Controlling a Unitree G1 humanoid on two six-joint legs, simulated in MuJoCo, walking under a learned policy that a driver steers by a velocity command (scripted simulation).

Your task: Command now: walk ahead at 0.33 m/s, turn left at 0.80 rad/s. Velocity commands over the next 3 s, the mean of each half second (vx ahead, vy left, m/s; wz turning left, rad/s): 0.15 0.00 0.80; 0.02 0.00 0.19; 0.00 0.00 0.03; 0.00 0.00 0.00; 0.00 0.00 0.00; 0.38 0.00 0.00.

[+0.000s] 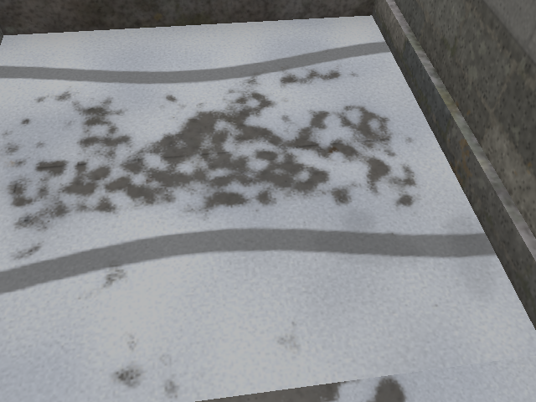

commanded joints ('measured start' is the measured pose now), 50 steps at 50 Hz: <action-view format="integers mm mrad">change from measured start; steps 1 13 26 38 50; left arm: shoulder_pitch -114 21 -85 22 11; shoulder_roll -81 361 -11 104 77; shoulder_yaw -3 117 -41 -4 5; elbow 7 -38 -287 -265 -241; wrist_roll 45 24 -40 -3 -50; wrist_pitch -83 -132 -50 -35 -2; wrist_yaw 63 63 108 87 96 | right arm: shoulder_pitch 85 -65 -115 -33 -140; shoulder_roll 194 20 -54 31 0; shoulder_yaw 95 116 50 52 41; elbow -71 -170 -64 -141 -171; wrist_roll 12 24 54 26 56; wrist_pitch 46 62 -2 69 53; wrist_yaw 12 19 -122 -132 -150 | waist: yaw -129 -105 64 2 38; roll -95 -170 -116 -97 -183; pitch -59 -102 -65 -45 -5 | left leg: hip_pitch -117 22 476 358 613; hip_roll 81 -43 56 -53 53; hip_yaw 127 294 -294 -36 189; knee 137 -864 -1574 -1273 -1573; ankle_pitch -187 -161 195 -275 -17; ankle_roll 41 -34 35 -110 -189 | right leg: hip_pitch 96 666 -325 344 249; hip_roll -178 -371 35 -158 -97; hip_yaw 54 -133 331 480 447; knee -381 -307 796 -266 -341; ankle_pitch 409 1386 -146 201 -123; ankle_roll -99 -117 120 34 -72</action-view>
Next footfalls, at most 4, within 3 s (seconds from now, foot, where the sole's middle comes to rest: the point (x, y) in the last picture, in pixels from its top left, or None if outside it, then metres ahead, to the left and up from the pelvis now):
0.28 left None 0.28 0.18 -0.58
0.74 right None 0.40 0.01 -0.58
1.04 left None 0.25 0.21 -0.58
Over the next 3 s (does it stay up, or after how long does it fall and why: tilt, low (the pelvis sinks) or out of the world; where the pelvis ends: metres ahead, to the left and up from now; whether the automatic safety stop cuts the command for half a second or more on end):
stays up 0.40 0.08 0.19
